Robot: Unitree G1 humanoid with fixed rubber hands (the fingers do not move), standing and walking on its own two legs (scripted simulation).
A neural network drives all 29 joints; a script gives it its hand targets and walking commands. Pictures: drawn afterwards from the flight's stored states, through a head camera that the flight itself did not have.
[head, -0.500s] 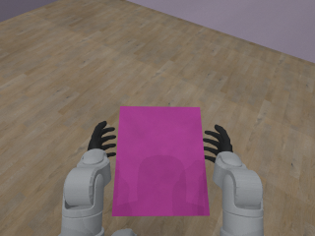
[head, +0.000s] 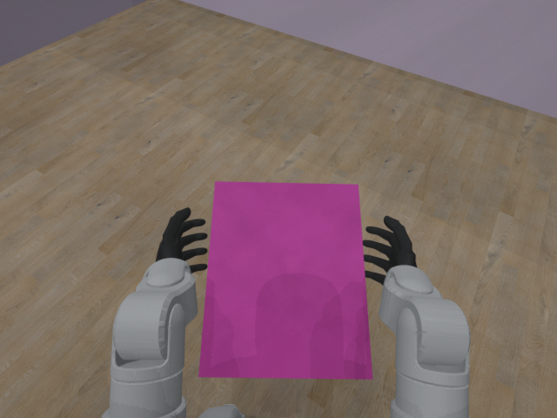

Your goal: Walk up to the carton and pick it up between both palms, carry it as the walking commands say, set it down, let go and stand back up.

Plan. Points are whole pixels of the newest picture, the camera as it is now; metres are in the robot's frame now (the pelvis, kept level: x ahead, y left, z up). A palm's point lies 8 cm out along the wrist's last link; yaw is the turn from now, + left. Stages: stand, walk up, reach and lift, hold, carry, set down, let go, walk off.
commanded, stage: carry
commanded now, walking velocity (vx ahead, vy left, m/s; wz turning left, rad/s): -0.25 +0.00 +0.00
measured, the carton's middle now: (284, 278) +0.32 +0.00 -0.01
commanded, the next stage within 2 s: none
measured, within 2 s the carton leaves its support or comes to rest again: neither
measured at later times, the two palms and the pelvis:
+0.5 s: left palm (201, 159) +0.45 +0.13 +0.11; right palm (385, 180) +0.44 -0.15 +0.09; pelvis +0.17 +0.01 +0.01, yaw -2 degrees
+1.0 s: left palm (209, 123) +0.54 +0.13 +0.11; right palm (378, 143) +0.52 -0.15 +0.10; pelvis +0.25 +0.01 +0.01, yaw -4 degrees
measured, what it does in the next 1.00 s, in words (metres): walks ahead: right foot, then left foot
